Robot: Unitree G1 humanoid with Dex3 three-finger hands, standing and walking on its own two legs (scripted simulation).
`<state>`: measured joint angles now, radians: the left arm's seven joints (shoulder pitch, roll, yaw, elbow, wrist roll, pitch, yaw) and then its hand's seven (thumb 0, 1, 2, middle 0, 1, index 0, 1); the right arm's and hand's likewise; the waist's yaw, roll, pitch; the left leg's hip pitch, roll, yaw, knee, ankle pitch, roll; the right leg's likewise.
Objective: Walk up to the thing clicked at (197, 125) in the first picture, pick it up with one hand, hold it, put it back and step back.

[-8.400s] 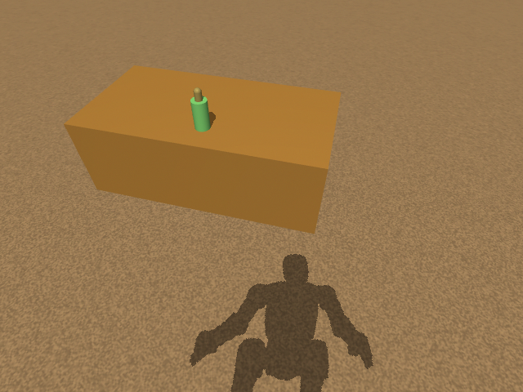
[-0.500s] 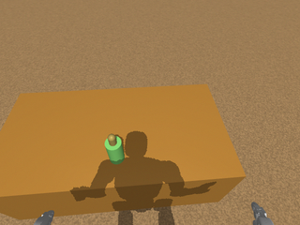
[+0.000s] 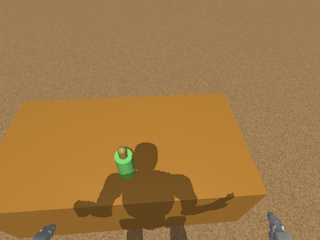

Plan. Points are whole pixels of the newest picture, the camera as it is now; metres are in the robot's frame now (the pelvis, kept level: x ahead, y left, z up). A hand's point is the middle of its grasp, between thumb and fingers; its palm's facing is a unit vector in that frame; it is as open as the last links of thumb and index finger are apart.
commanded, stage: go down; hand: left
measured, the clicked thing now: (124, 160) +0.48 +0.15 -0.24
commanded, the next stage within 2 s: none
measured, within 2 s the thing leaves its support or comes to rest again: neither
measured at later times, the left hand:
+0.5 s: hand out of the picture +0.14 +0.26 -0.10, palm faces +0.10 -0.95 -0.30, open 17.5 cm
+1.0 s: hand (46, 191) +0.28 +0.30 -0.03, palm faces +0.12 -0.98 -0.18, open 17.6 cm
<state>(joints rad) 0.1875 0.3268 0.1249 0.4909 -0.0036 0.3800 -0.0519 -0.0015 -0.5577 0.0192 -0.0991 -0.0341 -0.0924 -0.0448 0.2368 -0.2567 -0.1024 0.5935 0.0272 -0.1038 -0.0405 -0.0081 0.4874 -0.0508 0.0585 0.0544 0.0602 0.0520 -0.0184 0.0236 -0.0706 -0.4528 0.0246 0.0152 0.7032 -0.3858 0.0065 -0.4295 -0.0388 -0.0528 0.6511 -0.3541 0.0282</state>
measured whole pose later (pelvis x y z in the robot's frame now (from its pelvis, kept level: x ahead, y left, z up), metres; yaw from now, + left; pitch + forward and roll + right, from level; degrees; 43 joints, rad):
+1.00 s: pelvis -0.02 +0.00 -0.01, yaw -1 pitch +8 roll -2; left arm -0.17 0.54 0.33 0.68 -0.10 0.23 -0.28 -0.01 -0.58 0.09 -0.06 -0.04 -0.05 -0.06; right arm 0.38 -0.24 0.01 0.36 0.04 -0.19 -0.08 -0.01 0.54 -0.05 0.06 0.05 0.06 0.05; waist -0.06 0.01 -0.11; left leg -0.55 0.04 0.01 0.82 -0.41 0.00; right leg -0.53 -0.03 -0.05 0.76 -0.37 0.02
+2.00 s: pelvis -0.03 +0.00 -0.02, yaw -1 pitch +14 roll -2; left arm -0.52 0.72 0.50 1.08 -0.12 -0.12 -0.45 -0.01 -0.53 0.07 -0.05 -0.04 -0.06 -0.05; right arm 0.32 -0.27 0.01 0.40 0.02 -0.14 -0.05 -0.01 0.54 -0.05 0.06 0.05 0.06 0.05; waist -0.10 -0.01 -0.11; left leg -0.71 0.05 0.01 0.89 -0.42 0.00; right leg -0.68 -0.01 -0.05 0.81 -0.37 0.02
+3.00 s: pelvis -0.09 +0.00 -0.20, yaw -5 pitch +33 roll -7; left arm -0.82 0.76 0.60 1.32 -0.06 -0.66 -0.29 -0.01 -0.58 0.02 -0.06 -0.05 -0.07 -0.05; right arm 0.38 -0.30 -0.03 -0.21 -0.09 -0.18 0.07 -0.01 0.52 -0.05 0.06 0.06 0.07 0.05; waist -0.39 -0.06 -0.13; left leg -1.65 0.07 -0.07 1.67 -0.60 0.01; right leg -1.60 -0.01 -0.09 1.56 -0.54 0.02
